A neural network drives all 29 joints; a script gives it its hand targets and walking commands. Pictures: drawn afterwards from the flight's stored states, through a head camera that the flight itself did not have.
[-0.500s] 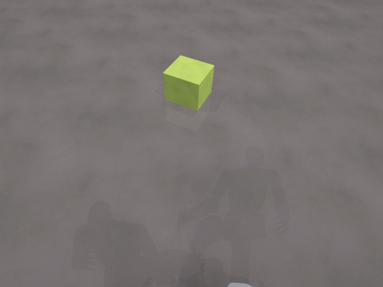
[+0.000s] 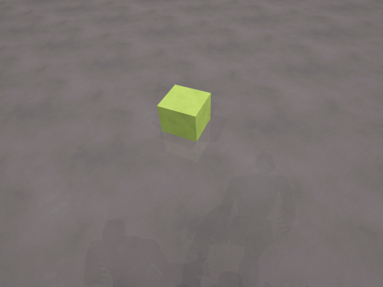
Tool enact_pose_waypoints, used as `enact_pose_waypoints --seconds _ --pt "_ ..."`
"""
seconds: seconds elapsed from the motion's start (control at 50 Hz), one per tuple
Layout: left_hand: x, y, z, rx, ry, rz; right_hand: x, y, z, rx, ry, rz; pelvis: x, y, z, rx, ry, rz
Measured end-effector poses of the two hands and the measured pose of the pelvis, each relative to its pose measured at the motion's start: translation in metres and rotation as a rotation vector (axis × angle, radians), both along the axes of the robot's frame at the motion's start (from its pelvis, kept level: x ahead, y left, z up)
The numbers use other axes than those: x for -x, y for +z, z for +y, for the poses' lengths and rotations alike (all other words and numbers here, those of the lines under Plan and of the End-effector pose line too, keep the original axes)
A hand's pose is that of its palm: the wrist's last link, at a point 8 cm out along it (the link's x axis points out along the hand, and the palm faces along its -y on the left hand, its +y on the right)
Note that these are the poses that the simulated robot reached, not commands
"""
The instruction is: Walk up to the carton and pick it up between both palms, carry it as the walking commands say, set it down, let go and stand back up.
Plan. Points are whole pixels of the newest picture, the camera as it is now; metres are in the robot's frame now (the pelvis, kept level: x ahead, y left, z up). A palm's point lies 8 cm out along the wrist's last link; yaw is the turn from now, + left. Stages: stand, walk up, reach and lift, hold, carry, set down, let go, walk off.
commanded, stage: walk up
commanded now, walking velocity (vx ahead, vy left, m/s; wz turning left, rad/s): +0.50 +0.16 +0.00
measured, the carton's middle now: (185, 112) +1.35 +0.05 -0.65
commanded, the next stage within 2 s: none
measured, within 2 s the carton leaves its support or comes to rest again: neither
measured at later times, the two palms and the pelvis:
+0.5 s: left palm (97, 210) +0.37 +0.29 -0.15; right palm (290, 255) +0.22 -0.21 -0.13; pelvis +0.24 +0.05 -0.02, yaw +1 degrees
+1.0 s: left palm (97, 181) +0.45 +0.30 -0.12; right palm (249, 133) +0.61 -0.20 -0.12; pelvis +0.47 +0.04 +0.00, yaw +1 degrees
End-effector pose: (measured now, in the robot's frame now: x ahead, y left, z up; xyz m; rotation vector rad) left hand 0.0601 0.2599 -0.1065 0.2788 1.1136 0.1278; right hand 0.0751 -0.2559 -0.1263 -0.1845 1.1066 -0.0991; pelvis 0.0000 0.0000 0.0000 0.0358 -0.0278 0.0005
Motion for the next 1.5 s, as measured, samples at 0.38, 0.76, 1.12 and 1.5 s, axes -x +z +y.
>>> enact_pose_waypoints --seconds 0.38,0.76,1.12,1.5 --pt "-0.172 -0.045 0.053 0.090 0.074 0.114 -0.161 0.004 0.057 0.102 0.019 0.133 -0.188 -0.012 0.061 0.069 0.020 0.106" --pt "-0.429 -0.013 -0.004 0.042 -0.033 -0.079 -0.316 -0.015 0.010 0.027 -0.072 0.127 -0.376 -0.011 0.007 -0.003 0.026 0.013" --pt "-0.416 -0.042 0.059 0.080 0.189 0.254 -0.592 -0.003 0.092 0.023 0.131 -0.045 -0.526 -0.018 0.069 0.052 0.025 0.042" --pt "-0.763 -0.037 0.027 0.098 -0.049 -0.067 -0.547 -0.008 0.054 0.063 -0.115 0.315 -0.673 -0.020 0.048 0.025 0.041 0.089"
